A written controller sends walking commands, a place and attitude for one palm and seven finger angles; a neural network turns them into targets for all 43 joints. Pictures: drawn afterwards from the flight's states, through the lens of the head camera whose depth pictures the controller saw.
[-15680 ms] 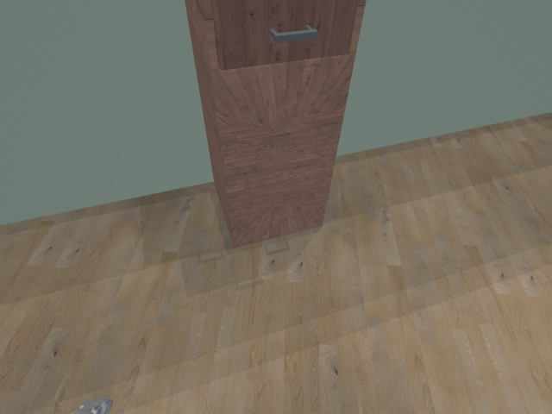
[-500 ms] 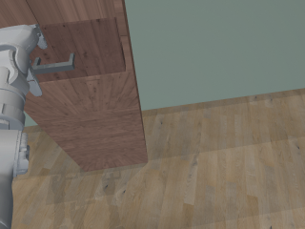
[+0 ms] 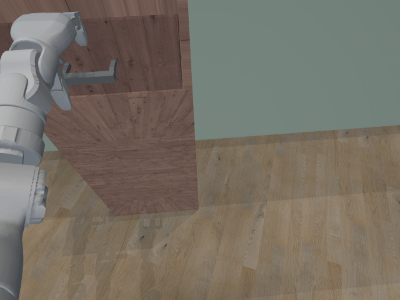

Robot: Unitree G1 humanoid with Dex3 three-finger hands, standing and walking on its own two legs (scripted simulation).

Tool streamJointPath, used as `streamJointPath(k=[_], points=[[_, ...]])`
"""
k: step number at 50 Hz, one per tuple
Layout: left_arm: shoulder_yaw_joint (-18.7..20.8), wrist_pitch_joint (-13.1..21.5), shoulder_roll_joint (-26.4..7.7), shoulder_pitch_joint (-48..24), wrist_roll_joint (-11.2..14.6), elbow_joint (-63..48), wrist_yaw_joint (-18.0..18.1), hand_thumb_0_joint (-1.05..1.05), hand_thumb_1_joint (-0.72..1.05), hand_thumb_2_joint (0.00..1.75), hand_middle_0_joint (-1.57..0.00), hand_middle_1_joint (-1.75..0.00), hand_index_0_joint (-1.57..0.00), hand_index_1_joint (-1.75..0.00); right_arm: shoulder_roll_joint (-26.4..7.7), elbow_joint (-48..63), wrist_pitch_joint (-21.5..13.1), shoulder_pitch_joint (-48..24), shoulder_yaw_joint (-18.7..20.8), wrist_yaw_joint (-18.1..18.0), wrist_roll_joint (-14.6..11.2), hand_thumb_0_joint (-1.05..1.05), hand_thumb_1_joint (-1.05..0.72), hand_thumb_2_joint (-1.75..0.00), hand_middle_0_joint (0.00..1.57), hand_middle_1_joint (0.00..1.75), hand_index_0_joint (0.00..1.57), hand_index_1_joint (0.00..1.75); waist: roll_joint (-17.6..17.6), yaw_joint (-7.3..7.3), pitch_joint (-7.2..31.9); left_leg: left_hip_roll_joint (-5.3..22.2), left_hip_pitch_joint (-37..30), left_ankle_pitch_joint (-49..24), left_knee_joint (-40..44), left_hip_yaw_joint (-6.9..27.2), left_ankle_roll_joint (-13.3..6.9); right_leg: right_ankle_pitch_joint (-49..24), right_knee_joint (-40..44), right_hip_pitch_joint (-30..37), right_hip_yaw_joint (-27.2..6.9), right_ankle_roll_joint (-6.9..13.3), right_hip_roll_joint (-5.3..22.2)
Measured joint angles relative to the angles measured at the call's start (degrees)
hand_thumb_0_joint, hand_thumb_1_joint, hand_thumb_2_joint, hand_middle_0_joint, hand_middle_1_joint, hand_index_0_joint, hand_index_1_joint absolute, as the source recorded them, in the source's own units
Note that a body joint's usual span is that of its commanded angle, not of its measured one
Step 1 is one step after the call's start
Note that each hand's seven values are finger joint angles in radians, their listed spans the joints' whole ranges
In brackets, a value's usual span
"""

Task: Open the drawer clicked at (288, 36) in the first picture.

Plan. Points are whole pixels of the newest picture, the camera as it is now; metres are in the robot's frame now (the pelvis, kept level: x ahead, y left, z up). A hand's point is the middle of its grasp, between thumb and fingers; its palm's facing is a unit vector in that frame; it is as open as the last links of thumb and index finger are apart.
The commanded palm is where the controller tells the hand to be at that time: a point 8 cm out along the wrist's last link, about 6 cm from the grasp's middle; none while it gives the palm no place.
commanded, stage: move the hooked fingers above the handle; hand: left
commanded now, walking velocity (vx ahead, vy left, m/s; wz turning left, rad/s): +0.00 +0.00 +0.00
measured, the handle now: (88, 72) +0.55 +0.23 +0.15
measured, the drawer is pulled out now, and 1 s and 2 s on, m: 0.00 0.00 0.00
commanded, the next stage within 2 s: lower the fingers behind the handle in 2.00 s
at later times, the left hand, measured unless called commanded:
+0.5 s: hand (44, 71) +0.48 +0.27 +0.20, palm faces -0.04 +0.04 -1.00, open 13.8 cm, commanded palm +0.47 +0.25 +0.25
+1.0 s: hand (53, 80) +0.47 +0.26 +0.19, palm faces -0.13 +0.07 -0.99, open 13.8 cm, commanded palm +0.47 +0.24 +0.25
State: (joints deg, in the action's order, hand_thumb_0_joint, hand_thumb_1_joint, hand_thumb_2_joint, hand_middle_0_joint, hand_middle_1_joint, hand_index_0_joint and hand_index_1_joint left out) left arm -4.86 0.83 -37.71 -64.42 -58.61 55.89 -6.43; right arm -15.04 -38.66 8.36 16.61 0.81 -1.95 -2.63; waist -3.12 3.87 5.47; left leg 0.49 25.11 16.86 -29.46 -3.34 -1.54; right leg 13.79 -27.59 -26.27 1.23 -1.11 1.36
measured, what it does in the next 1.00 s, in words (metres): stands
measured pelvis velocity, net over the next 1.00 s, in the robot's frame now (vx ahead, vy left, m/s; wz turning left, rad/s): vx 0.00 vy -0.01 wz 0.02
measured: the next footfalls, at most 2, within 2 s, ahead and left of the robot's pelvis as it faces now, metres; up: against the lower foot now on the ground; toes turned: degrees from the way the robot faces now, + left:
none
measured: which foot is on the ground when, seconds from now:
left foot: down 0.00-1.00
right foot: down 0.00-1.00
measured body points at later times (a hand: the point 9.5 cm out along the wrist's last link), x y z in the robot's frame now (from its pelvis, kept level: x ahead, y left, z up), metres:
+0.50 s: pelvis +0.00 -0.01 +0.00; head +0.05 -0.02 +0.45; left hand +0.48 +0.27 +0.25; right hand +0.06 -0.28 -0.13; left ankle -0.04 +0.10 -0.73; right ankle -0.01 -0.13 -0.73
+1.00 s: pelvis +0.00 -0.01 +0.00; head +0.05 -0.03 +0.45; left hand +0.47 +0.25 +0.24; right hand +0.05 -0.27 -0.14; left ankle -0.04 +0.10 -0.73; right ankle -0.01 -0.13 -0.73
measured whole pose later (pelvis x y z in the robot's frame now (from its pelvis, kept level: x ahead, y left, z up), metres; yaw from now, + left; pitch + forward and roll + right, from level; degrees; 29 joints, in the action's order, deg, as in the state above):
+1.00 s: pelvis +0.00 -0.01 +0.00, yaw +1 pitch +10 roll -1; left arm -10.1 -1.8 -38.2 -58.8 -55.3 50.6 -13.2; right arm -15.2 -39.9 9.7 18.8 0.9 -2.7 -3.6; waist -3.9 2.3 4.9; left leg 0.4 22.1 16.6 -28.6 -2.1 -1.1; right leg 14.3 -27.2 -23.0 2.4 -0.6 1.4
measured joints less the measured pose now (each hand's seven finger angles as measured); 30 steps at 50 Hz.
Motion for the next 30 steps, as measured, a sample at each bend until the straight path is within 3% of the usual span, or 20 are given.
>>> streamJointPath(k=[3,7,13,15,19,22,25,27,30], points=[[-1.1,0.0,0.8,1.5,1.0,-0.2,-2.3,0.00,-0.48,0.30,-0.32,-1.20,-0.34,-1.23,0.8,-0.4,1.0,1.1,-0.4,-0.1,-0.4,0.00,-0.90,-0.90,0.20,0.30,0.20,0.30,-0.3,-0.10,0.0,0.0,-1.1,0.4,0.1,-0.1,0.0,0.4,-0.1,1.0,-0.1,0.0,0.0],[-0.5,3.0,1.4,4.4,2.2,-2.3,-3.9,0.00,-0.49,0.30,-0.32,-1.20,-0.33,-1.22,1.4,-0.3,1.2,2.0,-0.5,-0.7,-0.5,0.01,-0.90,-0.90,0.21,0.30,0.20,0.30,-0.1,0.17,-0.6,0.0,-2.0,0.6,0.0,-0.1,0.0,0.7,-0.3,1.8,-0.1,0.1,-0.1],[3.3,7.9,1.2,6.3,1.6,-5.8,0.1,0.00,-0.49,0.30,-0.32,-1.20,-0.33,-1.20,0.9,-0.3,0.1,2.2,0.4,-0.7,0.4,0.01,-0.90,-0.90,0.21,0.30,0.20,0.30,0.3,0.36,-1.4,0.3,-1.2,0.7,-0.5,-0.1,0.2,0.7,-0.6,1.1,-0.2,0.3,-0.3],[4.9,7.4,0.2,5.8,1.1,-5.2,2.2,0.00,-0.49,0.30,-0.32,-1.20,-0.33,-1.20,0.5,-0.4,-0.1,2.0,0.7,-0.5,0.6,0.01,-0.90,-0.90,0.20,0.30,0.20,0.30,0.2,0.45,-1.3,0.4,-1.0,0.6,-0.5,-0.2,0.3,0.5,-0.5,0.8,-0.2,0.3,-0.4],[5.5,2.9,-1.9,3.6,0.5,-2.2,3.6,0.00,-0.48,0.30,-0.32,-1.20,-0.33,-1.20,-0.4,-0.9,0.0,1.7,1.0,0.2,0.5,0.01,-0.90,-0.90,0.20,0.30,0.20,0.30,-0.1,0.07,-0.7,0.6,-0.8,0.4,-0.1,-0.2,0.5,0.3,-0.1,0.6,-0.2,0.5,-0.7],[2.9,-1.6,-2.6,4.0,0.5,-2.3,1.6,0.00,-0.48,0.30,-0.32,-1.20,-0.33,-1.21,-1.2,-0.9,0.7,1.8,1.3,0.4,-0.1,0.01,-0.90,-0.90,0.20,0.30,0.20,0.30,-0.4,-0.61,-0.1,0.7,-1.5,0.3,0.4,0.0,0.6,0.2,0.4,1.4,-0.1,0.6,-0.8],[-0.8,-3.3,-1.9,5.5,1.7,-3.9,-2.3,0.00,-0.48,0.30,-0.32,-1.20,-0.33,-1.20,-1.7,-0.8,1.3,1.5,1.3,0.0,-0.8,0.01,-0.90,-0.90,0.20,0.30,0.20,0.30,-0.3,-1.11,-0.2,0.6,-2.8,0.2,0.7,0.6,0.6,0.4,0.7,2.9,0.5,0.6,-0.6],[-3.0,-2.4,-0.8,6.4,3.0,-5.4,-5.0,0.00,-0.49,0.30,-0.32,-1.20,-0.32,-1.20,-1.8,-0.7,1.3,0.9,1.2,-0.6,-1.1,0.01,-0.90,-0.90,0.20,0.30,0.20,0.30,0.1,-1.25,-0.7,0.5,-3.5,0.1,0.8,1.1,0.6,0.5,0.8,3.9,1.1,0.7,-0.5],[-4.5,1.7,1.2,7.2,4.7,-7.6,-7.3,0.00,-0.49,0.30,-0.32,-1.20,-0.32,-1.20,-1.6,-0.3,0.4,-0.5,1.1,-1.6,-1.2,0.01,-0.90,-0.90,0.20,0.30,0.20,0.30,0.9,-1.19,-1.7,0.3,-3.9,0.0,0.6,1.8,0.7,0.6,0.6,4.5,1.7,0.8,-0.3]])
